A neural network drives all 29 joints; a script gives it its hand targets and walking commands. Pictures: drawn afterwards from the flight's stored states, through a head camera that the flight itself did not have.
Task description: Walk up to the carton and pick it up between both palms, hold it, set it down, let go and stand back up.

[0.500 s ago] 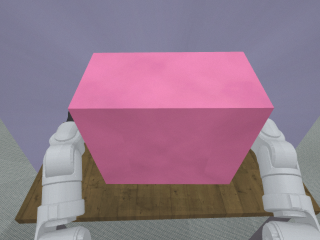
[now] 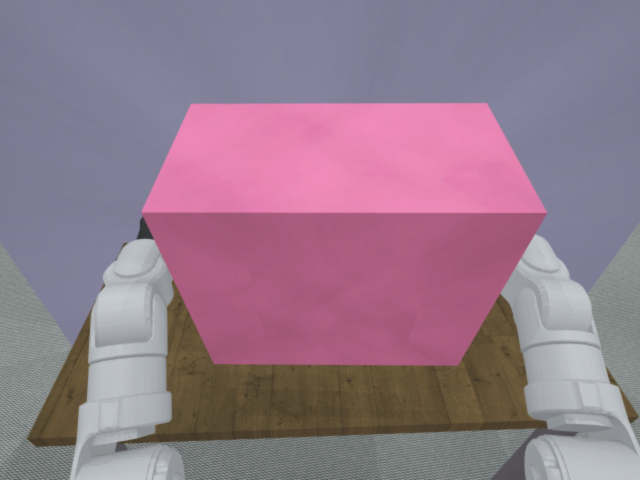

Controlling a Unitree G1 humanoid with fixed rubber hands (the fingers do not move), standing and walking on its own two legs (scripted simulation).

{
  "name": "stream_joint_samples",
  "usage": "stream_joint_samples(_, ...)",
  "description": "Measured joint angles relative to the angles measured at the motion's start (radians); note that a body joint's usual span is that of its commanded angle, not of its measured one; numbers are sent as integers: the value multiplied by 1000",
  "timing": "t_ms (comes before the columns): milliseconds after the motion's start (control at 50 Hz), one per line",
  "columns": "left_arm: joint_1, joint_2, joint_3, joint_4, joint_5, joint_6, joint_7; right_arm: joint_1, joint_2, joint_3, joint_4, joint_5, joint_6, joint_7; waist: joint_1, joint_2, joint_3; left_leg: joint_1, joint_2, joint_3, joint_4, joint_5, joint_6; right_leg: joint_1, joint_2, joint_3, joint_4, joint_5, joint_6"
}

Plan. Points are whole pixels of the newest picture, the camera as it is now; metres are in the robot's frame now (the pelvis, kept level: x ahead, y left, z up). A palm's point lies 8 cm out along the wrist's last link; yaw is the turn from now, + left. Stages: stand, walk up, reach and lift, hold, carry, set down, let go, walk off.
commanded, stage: hold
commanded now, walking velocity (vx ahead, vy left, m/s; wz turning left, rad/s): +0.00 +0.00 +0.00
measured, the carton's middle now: (336, 246) +0.35 -0.01 +0.16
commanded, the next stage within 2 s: none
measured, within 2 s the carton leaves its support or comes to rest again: neither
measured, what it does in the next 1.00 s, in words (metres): stands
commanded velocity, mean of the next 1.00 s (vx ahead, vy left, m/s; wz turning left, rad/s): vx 0.00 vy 0.00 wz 0.00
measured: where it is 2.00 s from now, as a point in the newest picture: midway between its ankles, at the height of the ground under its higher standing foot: outside the picture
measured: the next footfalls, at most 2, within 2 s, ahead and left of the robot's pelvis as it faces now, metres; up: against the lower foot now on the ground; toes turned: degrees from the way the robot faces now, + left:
none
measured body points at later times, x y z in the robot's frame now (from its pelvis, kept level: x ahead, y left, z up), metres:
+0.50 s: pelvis +0.01 +0.00 +0.00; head -0.03 +0.02 +0.45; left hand +0.36 +0.20 +0.17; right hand +0.37 -0.21 +0.18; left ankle +0.01 +0.13 -0.75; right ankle +0.01 -0.13 -0.75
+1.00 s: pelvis +0.00 +0.00 +0.00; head -0.04 +0.01 +0.45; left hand +0.36 +0.20 +0.17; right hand +0.37 -0.21 +0.18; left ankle +0.01 +0.13 -0.75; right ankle +0.01 -0.13 -0.75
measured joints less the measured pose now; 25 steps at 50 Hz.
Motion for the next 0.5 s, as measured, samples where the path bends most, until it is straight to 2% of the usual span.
stream_joint_samples(500,49,-6,-12,-80,6,27,-1,36,-3,10,-62,23,23,-6,-9,-4,15,23,-1,-9,5,-16,1,34,-1,-9,-10,-13,1)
